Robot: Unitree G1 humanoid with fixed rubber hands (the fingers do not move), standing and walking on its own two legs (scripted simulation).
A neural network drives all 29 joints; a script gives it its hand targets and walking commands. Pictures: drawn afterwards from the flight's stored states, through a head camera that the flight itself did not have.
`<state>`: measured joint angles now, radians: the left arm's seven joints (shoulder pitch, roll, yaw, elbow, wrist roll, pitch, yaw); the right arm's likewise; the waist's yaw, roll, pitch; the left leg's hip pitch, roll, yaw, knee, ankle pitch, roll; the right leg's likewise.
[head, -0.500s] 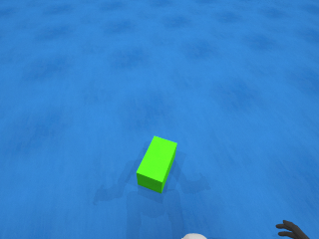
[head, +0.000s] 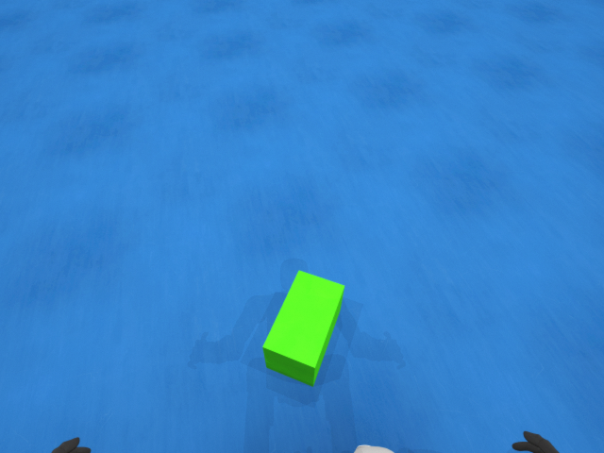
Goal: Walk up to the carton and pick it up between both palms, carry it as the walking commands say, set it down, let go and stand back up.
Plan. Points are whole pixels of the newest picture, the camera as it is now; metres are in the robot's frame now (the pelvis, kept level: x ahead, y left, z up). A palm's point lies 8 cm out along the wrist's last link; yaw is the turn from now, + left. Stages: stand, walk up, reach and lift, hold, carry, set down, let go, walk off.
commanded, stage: walk up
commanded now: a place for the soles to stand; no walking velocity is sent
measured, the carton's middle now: (305, 326) +0.59 -0.02 -0.66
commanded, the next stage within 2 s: none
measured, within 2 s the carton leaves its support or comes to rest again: neither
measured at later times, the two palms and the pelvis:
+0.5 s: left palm out of the picture +0.07 +0.38 -0.05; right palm (565, 442) +0.15 -0.32 -0.06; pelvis +0.02 +0.02 +0.02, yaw -3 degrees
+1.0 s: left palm (3, 368) +0.26 +0.43 -0.06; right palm out of the picture +0.07 -0.22 -0.09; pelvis +0.09 +0.13 +0.00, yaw -14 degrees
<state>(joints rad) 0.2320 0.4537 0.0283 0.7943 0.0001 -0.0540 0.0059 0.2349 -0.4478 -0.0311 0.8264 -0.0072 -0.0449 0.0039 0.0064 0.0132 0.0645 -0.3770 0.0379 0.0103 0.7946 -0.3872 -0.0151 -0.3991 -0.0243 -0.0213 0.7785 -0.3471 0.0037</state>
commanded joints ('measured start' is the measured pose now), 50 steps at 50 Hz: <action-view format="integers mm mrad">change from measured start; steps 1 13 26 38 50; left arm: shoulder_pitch -23 -130 102 197 112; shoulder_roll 205 156 321 288 277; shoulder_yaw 41 7 96 75 93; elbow -1 143 98 53 -42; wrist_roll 0 -3 28 1 11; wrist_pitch -19 -4 -57 -32 -28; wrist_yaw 2 0 75 80 19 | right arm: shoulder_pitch -32 -173 -200 -62 17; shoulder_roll -176 -167 -187 -301 -196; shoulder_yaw -36 -16 -108 -140 -78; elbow -11 115 -97 -175 -117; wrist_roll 7 9 -56 -32 4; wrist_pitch -7 3 98 62 33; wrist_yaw -6 1 104 51 -6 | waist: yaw -12 3 9 -37 13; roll -1 6 -95 85 -83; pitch -68 -82 -17 24 -79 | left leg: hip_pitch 39 121 -211 58 -202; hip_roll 42 90 71 293 32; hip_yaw -92 -104 -104 -478 -69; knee -159 -332 183 -471 199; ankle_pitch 148 162 -75 -409 -223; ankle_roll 72 77 8 278 55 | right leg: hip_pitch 33 129 180 -318 233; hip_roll -132 -85 -240 -28 -264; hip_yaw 206 128 412 87 580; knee -198 -292 -441 404 -323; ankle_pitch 177 202 -69 -144 164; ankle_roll -121 -61 -224 -30 -296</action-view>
